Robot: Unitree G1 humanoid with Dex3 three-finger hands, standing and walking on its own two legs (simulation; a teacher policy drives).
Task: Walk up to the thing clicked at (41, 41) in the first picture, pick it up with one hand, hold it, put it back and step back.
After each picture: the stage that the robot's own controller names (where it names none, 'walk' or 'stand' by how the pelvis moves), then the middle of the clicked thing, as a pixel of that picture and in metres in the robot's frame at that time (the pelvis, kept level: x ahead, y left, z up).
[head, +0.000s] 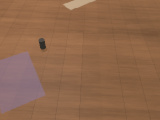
stand; (42, 43) +1.36 +0.45 -0.72
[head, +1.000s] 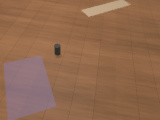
walk; (57, 49) +1.27 +0.21 -0.70
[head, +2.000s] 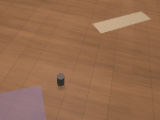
walk; (60, 79) +0.83 +0.15 -0.71
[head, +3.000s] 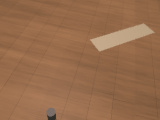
walk; (51, 114) +0.51 +0.18 -0.71
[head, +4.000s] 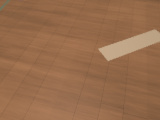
stand; out of the picture +0.42 +0.20 -0.72
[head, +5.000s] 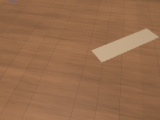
stand; out of the picture +0.38 +0.21 -0.72
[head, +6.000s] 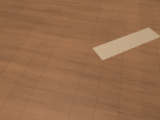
stand; out of the picture +0.40 +0.21 -0.73
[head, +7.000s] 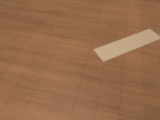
stand; out of the picture +0.39 +0.21 -0.73
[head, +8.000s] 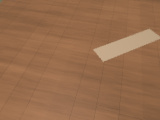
stand; out of the picture +0.39 +0.21 -0.73
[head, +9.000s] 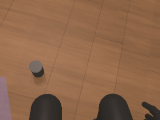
go down; (37, 69) +0.46 +0.21 -0.43
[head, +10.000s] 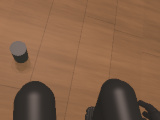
go down; (19, 52) +0.49 +0.24 -0.31
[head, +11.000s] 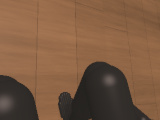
close in; out of the picture +0.47 +0.28 -0.23
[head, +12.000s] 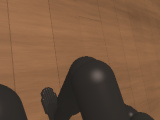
close; out of the picture +0.46 +0.30 -0.23
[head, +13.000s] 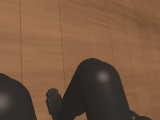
lift; out of the picture +0.42 +0.26 -0.22
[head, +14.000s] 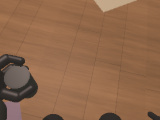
lift; (23, 83) +0.33 +0.19 +0.00
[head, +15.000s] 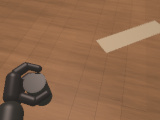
hold; (39, 90) +0.32 +0.15 +0.03
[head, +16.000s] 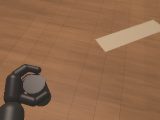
hold; (38, 91) +0.32 +0.16 +0.01
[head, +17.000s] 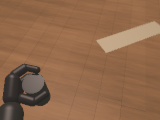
crouch; (37, 90) +0.32 +0.16 +0.02
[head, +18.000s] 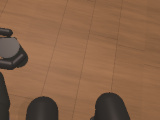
crouch; (13, 53) +0.44 +0.21 -0.07
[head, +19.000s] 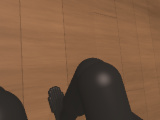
lower; out of the picture +0.44 +0.29 -0.23
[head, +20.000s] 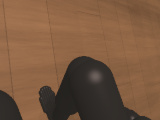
lower; out of the picture +0.44 +0.30 -0.23
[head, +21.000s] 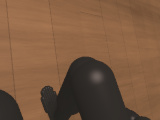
lower; out of the picture +0.45 +0.30 -0.23
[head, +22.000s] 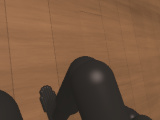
lower; out of the picture +0.45 +0.30 -0.23
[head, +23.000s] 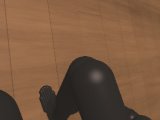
loosen; out of the picture +0.45 +0.30 -0.23
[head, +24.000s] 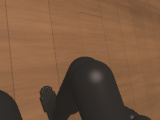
withdraw; out of the picture +0.45 +0.30 -0.24
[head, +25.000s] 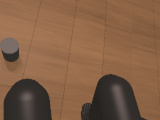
walk; (10, 50) +0.47 +0.25 -0.28
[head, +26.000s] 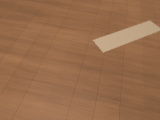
stand; out of the picture +0.41 +0.18 -0.64
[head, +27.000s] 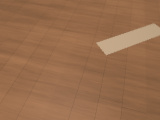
stand; out of the picture +0.42 +0.19 -0.66
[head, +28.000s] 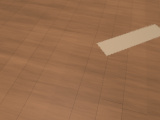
stand; out of the picture +0.41 +0.19 -0.67
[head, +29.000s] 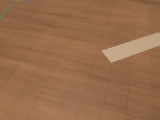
stand; out of the picture +0.44 +0.18 -0.72
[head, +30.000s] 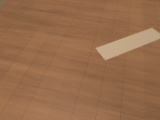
stand; out of the picture +0.40 +0.21 -0.73
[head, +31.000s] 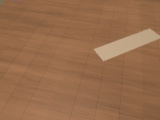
walk; out of the picture +0.40 +0.22 -0.73
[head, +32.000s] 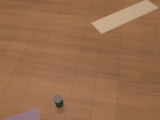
walk; (58, 101) +0.53 +0.22 -0.71
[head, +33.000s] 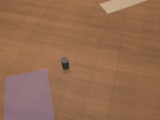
walk; (65, 63) +0.88 +0.19 -0.70
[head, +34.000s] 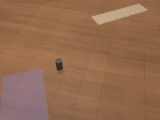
walk; (59, 64) +1.05 +0.23 -0.70
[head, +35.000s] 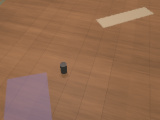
stand; (63, 68) +1.01 +0.19 -0.73
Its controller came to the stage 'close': yes
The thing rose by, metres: 0.71
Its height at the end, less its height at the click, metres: +0.00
